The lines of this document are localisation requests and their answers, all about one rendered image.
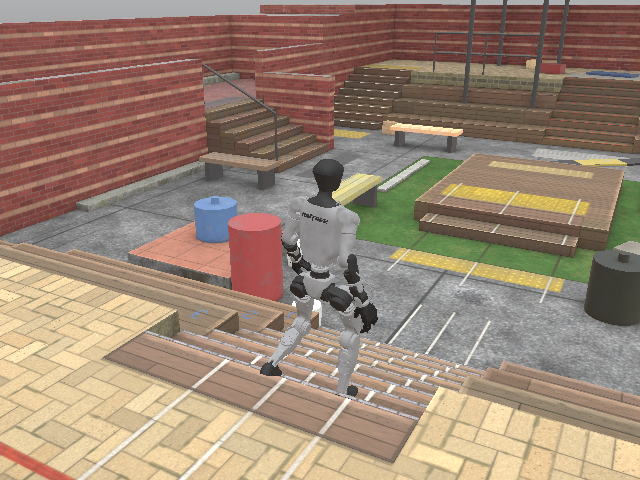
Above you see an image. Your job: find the left robot hand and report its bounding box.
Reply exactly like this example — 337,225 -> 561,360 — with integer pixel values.
290,255 -> 311,275

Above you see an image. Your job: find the robot right forearm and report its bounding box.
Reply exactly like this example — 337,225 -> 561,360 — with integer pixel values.
343,254 -> 370,308

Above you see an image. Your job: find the left robot upper arm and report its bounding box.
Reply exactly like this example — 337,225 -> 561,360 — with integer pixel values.
281,196 -> 310,245

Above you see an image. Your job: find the robot left forearm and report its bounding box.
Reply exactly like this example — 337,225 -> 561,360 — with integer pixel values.
281,233 -> 302,263

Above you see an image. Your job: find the robot head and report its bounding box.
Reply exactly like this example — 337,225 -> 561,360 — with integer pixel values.
307,159 -> 344,208

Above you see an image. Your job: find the robot left thigh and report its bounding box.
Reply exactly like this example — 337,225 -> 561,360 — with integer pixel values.
290,272 -> 314,336

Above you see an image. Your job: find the right robot hand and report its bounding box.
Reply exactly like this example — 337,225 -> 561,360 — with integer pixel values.
354,302 -> 378,333

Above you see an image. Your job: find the right robot upper arm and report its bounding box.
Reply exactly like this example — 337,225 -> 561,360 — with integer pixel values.
337,207 -> 360,268

